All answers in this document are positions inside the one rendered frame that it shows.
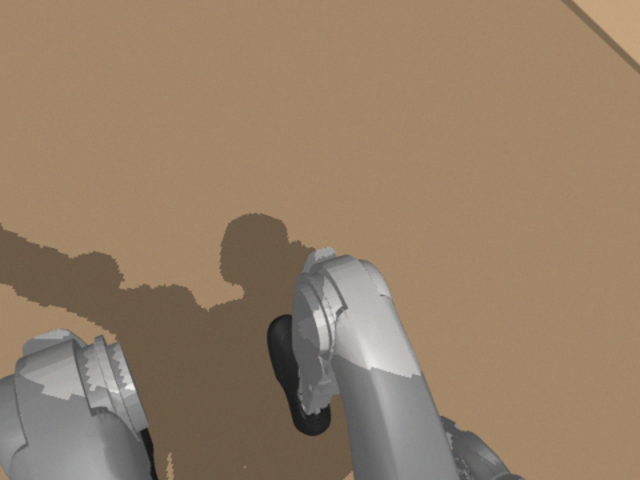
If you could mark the left robot foot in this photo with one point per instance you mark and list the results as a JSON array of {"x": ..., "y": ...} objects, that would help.
[{"x": 149, "y": 448}]

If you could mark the right robot foot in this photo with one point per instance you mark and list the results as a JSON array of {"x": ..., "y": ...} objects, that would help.
[{"x": 279, "y": 340}]

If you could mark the right robot hand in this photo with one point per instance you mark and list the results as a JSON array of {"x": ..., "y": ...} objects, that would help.
[{"x": 474, "y": 459}]

